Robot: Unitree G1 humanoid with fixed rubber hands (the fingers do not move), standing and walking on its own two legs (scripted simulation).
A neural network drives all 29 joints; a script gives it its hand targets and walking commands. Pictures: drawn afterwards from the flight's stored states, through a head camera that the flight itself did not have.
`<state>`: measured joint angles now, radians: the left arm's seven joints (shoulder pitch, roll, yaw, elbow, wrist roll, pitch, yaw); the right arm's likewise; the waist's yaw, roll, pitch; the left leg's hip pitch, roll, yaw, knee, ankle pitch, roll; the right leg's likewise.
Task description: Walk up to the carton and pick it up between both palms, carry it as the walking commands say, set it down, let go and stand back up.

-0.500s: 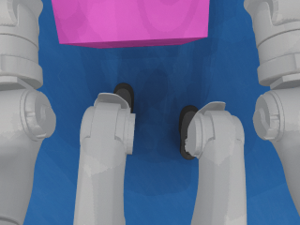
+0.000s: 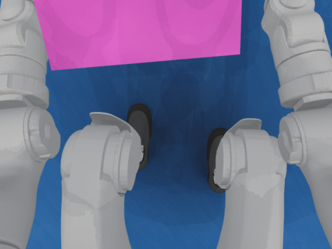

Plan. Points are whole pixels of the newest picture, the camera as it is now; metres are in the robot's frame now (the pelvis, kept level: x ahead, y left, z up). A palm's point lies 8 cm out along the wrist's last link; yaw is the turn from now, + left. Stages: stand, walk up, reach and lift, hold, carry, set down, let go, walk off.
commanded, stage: reach and lift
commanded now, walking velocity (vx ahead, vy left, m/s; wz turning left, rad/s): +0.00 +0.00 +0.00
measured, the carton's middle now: (148, 16) +0.49 +0.10 -0.22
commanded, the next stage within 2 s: none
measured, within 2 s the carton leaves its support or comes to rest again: leaves its support in 1.32 s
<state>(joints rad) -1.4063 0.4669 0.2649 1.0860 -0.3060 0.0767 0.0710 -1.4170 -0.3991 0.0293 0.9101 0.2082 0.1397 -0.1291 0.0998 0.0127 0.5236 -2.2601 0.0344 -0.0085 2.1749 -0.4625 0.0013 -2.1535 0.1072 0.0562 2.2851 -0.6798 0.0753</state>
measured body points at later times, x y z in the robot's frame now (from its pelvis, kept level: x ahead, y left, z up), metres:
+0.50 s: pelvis -0.01 +0.00 +0.00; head +0.37 +0.02 +0.23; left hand +0.50 +0.28 -0.18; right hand +0.57 -0.08 -0.18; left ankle +0.15 +0.12 -0.33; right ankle +0.10 -0.13 -0.33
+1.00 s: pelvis -0.01 +0.00 +0.00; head +0.36 +0.03 +0.24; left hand +0.52 +0.27 -0.18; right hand +0.57 -0.08 -0.18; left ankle +0.15 +0.12 -0.33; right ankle +0.10 -0.13 -0.33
